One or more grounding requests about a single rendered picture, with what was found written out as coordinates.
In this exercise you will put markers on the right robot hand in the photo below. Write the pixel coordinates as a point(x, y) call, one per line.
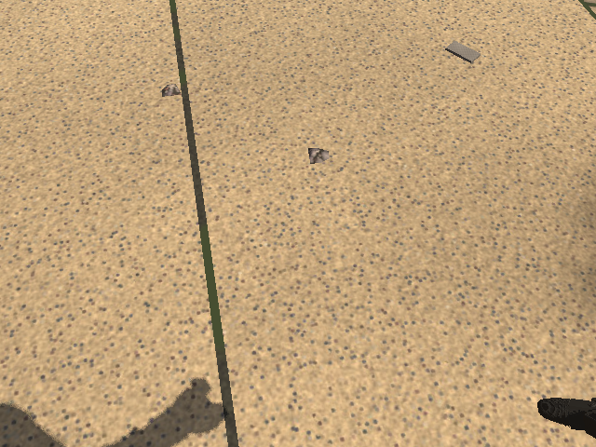
point(578, 414)

